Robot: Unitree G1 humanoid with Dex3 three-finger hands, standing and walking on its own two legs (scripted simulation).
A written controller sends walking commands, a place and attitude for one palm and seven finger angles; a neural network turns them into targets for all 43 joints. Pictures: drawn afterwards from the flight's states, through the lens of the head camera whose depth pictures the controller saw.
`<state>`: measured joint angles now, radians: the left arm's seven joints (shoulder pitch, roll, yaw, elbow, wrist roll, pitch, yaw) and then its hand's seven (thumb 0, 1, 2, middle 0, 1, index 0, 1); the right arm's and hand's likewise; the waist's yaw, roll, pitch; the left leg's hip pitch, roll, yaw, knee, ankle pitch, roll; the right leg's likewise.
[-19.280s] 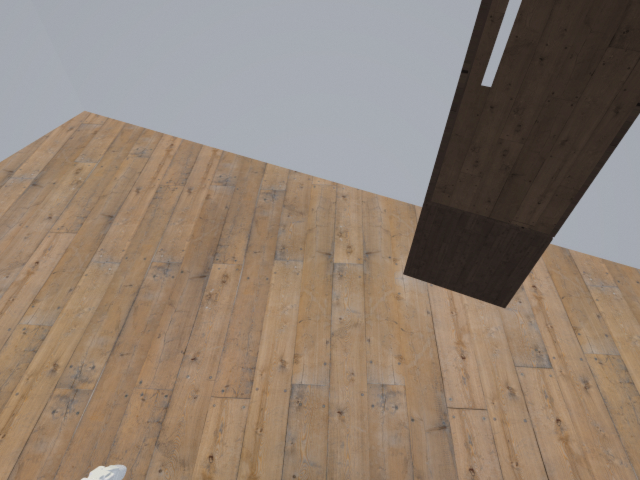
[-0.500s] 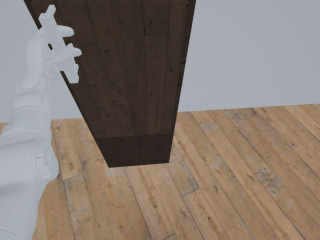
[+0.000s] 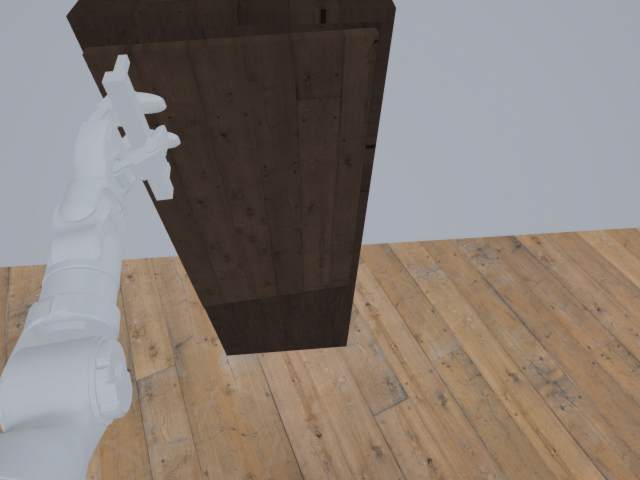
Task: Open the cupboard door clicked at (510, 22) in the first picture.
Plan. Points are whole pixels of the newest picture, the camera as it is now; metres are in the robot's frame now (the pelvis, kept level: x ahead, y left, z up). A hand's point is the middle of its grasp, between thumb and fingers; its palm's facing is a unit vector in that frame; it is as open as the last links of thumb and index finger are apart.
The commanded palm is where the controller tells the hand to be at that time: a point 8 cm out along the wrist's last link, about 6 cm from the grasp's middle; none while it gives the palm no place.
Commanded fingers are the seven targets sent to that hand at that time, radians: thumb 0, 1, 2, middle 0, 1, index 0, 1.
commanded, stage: pull the door open along its arc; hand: left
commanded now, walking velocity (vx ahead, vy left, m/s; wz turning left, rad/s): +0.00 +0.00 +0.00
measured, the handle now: (145, 133) +0.52 +0.21 +0.17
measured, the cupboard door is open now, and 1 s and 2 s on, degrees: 5 48 50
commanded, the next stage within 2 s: open thumb and fingers to let go in 0.82 s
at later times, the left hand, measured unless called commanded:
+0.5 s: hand (209, 221) +0.35 +0.10 +0.17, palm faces +0.45 -0.89 +0.03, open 5.8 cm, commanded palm +0.29 +0.13 +0.17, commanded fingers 0.00 0.90 0.90 -0.40 -1.35 -0.40 -1.35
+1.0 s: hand (281, 268) +0.29 +0.03 +0.17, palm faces +0.37 -0.93 +0.01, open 6.1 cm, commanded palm +0.25 +0.06 +0.17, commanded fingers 0.00 0.55 0.75 -0.38 -1.31 -0.38 -1.31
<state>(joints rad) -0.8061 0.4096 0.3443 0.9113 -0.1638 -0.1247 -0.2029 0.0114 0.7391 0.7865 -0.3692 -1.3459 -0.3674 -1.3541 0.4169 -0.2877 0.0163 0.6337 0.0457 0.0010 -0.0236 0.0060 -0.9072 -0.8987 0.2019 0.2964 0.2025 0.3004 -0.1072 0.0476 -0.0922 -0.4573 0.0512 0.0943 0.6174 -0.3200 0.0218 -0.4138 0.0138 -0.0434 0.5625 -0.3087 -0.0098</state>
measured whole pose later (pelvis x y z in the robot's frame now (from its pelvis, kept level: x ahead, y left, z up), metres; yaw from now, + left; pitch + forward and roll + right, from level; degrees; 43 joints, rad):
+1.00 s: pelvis -0.02 -0.04 +0.01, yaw +5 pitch -5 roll +0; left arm -0.16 -0.13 -0.26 -0.10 -0.01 0.34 0.59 0.00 0.67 0.78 -0.36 -1.34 -0.35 -1.34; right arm 0.09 -0.19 0.02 0.70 -0.02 0.09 0.03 0.01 -0.91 -0.90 0.20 0.30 0.20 0.30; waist 0.02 0.07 -0.02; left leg -0.18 0.05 0.00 0.52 -0.26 -0.03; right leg -0.11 0.02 -0.14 0.48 -0.30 -0.06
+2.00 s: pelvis -0.04 -0.02 +0.01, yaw +6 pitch -5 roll +0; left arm -0.30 0.01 -0.30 0.08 -0.03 0.19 0.21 -0.01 -0.49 0.30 -0.30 -0.45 -0.24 -0.46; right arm 0.13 -0.18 0.05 0.63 0.02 0.10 -0.01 0.01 -0.91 -0.90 0.20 0.30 0.20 0.30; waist 0.04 0.04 0.01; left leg -0.21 0.00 0.01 0.53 -0.23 0.01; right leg -0.15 -0.03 -0.13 0.52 -0.28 -0.03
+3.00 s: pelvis +0.00 -0.03 +0.01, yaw +4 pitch -4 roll +0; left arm 0.39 0.16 -0.08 -0.57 -0.17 0.24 -0.05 -0.01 -0.50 0.30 -0.19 -0.32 -0.17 -0.31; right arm 0.16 -0.20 0.08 0.49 0.03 0.05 -0.01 0.01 -0.91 -0.90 0.20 0.30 0.20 0.30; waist 0.04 0.06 -0.05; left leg -0.16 0.04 0.03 0.52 -0.29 -0.01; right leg -0.11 0.01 -0.10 0.50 -0.33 -0.04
